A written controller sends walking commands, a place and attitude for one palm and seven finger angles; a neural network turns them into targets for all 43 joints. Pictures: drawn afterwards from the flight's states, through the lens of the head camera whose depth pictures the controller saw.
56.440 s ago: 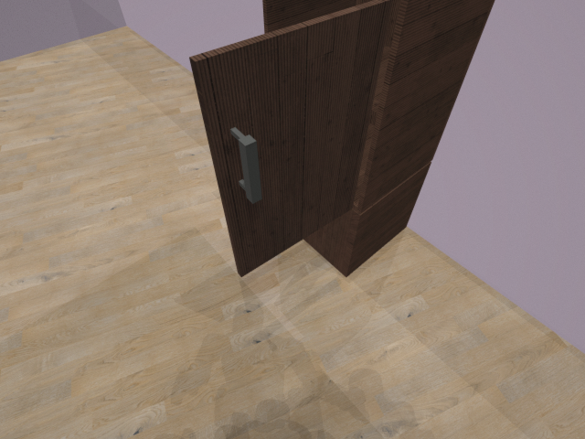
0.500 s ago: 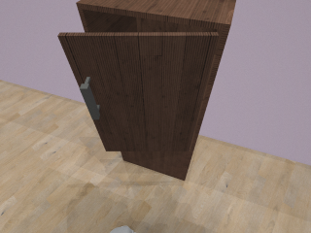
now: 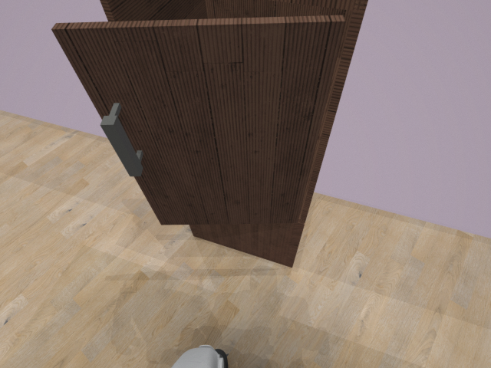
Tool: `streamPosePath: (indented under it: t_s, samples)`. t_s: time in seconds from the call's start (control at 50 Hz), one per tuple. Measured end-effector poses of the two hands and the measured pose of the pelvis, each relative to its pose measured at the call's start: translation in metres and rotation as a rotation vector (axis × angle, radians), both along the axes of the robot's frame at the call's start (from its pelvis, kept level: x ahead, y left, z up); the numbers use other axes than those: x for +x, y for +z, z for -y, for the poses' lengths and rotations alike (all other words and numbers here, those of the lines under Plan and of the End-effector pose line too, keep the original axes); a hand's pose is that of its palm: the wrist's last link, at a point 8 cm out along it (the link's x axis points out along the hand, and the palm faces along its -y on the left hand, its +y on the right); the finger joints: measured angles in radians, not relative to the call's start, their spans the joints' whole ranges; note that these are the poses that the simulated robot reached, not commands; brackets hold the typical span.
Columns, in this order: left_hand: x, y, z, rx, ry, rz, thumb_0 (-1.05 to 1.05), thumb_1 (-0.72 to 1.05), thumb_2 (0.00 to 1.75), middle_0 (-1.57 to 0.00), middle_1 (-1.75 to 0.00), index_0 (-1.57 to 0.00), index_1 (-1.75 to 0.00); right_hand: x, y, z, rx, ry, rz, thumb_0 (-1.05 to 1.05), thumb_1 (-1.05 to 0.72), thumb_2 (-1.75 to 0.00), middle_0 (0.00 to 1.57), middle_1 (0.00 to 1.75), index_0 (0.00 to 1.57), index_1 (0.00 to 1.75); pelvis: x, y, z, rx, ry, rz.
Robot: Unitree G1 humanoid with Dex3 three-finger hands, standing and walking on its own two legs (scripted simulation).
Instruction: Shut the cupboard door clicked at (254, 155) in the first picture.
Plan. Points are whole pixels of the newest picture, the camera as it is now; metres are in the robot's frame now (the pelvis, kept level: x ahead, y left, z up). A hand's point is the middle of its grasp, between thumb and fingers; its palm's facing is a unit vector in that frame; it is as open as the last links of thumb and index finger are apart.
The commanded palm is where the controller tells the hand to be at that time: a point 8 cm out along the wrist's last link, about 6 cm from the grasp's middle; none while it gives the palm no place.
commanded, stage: come to a stop and stand still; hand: left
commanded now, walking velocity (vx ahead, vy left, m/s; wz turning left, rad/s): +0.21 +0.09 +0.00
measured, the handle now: (126, 141) +0.48 +0.27 +0.06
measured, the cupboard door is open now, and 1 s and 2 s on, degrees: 19 19 19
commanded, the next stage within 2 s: none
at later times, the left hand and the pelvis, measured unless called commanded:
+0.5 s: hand out of the picture +0.00 +0.21 -0.17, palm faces +0.10 -0.98 -0.18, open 7.4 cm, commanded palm none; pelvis -0.02 +0.03 +0.01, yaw +3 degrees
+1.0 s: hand out of the picture -0.10 +0.24 -0.17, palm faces +0.06 -0.98 -0.17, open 7.4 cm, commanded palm none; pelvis -0.05 +0.08 +0.02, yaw +1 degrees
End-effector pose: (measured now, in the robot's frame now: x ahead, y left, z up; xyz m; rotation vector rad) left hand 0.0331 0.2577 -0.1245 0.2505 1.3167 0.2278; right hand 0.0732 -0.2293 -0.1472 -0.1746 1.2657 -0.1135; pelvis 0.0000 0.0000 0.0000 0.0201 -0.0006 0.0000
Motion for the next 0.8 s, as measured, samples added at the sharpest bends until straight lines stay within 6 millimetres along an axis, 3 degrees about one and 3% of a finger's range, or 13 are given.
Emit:
streamPosePath:
  t_s: [0.08,0.16,0.26,0.4,0.54,0.8]
  samples:
    - [-0.001,0.012,0.003,0.033,-0.010,0.084,0.00,0.91,0.90,-0.20,-0.30,-0.20,-0.30,-0.018,0.003,0.024,-0.007,-0.007,0.024,0.01,-0.91,-0.90,0.20,0.30,0.20,0.30,-0.004,0.001,0.012,-0.017,0.028,0.024]
    - [0.003,0.019,0.006,0.033,-0.014,0.166,0.00,0.91,0.90,-0.20,-0.30,-0.20,-0.30,-0.022,0.012,0.044,-0.032,-0.016,0.060,0.01,-0.91,-0.90,0.20,0.30,0.20,0.30,-0.004,0.004,0.016,-0.022,0.036,0.038]
    - [0.002,0.019,0.011,0.002,-0.004,0.207,0.00,0.90,0.90,-0.20,-0.30,-0.21,-0.30,-0.017,0.027,0.048,-0.064,0.008,0.090,0.01,-0.91,-0.90,0.20,0.30,0.20,0.30,-0.009,0.008,0.013,-0.019,0.054,0.045]
    - [-0.024,-0.003,0.005,-0.080,0.048,0.156,0.00,0.90,0.90,-0.20,-0.30,-0.21,-0.30,-0.007,0.036,0.012,-0.071,0.060,0.116,0.01,-0.91,-0.90,0.20,0.30,0.20,0.30,-0.015,0.007,-0.008,-0.031,0.069,0.050]
    - [-0.058,-0.017,-0.002,-0.148,0.066,0.042,0.00,0.90,0.90,-0.20,-0.30,-0.21,-0.30,-0.019,0.040,-0.040,-0.034,0.064,0.100,0.01,-0.91,-0.90,0.20,0.30,0.20,0.30,-0.019,0.012,-0.033,-0.038,0.047,0.050]
    - [-0.112,-0.019,-0.026,-0.169,0.069,-0.085,0.00,0.91,0.90,-0.20,-0.30,-0.20,-0.30,-0.063,0.038,-0.068,-0.054,0.004,0.028,0.00,-0.92,-0.90,0.20,0.30,0.20,0.30,-0.036,0.015,-0.069,-0.034,0.034,0.043]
